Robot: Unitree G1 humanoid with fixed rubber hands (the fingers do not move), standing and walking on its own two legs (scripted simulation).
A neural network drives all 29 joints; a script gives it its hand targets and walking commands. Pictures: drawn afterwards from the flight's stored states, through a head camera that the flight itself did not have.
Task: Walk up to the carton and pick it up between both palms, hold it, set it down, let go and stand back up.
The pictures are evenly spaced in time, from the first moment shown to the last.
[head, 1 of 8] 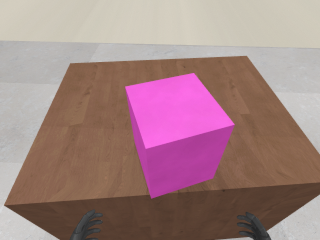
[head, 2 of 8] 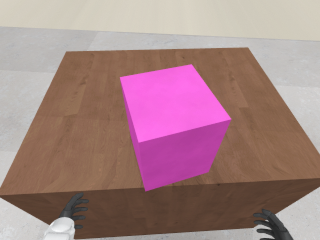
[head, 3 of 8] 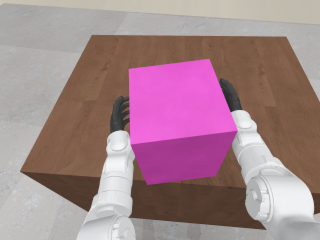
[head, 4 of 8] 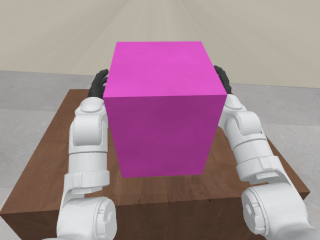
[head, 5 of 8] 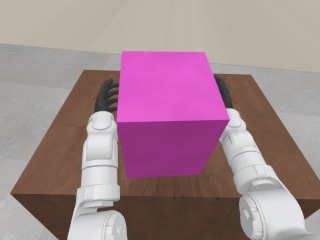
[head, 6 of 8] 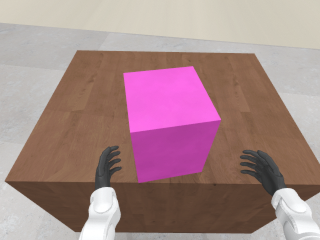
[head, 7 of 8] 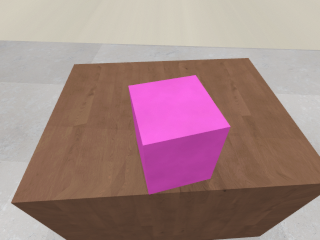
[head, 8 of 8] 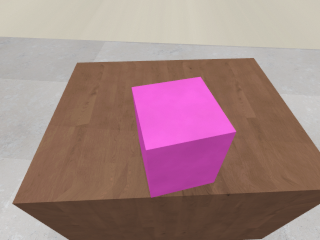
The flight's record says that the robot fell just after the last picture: no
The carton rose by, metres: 0.20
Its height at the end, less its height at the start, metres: +0.00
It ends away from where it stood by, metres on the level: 0.01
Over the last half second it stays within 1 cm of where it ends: yes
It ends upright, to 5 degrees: yes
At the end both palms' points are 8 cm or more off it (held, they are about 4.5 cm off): yes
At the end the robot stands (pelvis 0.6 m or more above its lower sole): yes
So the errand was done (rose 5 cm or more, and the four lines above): yes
